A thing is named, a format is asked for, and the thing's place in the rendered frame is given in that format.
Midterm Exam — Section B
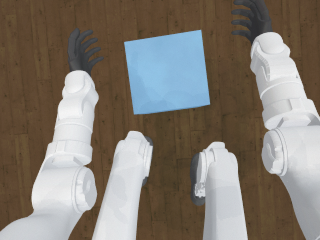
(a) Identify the right robot foot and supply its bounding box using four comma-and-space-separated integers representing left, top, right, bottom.
189, 153, 206, 206

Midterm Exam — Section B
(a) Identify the robot left forearm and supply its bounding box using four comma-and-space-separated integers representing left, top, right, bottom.
31, 70, 99, 209

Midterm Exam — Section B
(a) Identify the robot left hand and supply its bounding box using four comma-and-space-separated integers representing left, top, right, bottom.
67, 28, 104, 77

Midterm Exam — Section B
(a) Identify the robot right forearm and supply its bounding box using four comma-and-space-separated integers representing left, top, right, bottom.
250, 32, 320, 130

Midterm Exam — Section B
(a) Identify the carton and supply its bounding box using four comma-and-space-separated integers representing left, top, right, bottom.
124, 30, 210, 115

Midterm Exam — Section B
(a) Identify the right robot thigh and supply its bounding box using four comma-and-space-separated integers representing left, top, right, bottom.
197, 148, 248, 240

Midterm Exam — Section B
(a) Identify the robot left upper arm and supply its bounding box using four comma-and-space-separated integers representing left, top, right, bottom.
0, 166, 97, 240

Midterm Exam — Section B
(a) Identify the robot right hand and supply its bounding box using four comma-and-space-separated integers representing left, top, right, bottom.
231, 0, 273, 46

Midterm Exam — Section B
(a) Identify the robot right upper arm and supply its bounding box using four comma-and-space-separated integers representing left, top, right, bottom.
261, 125, 320, 240

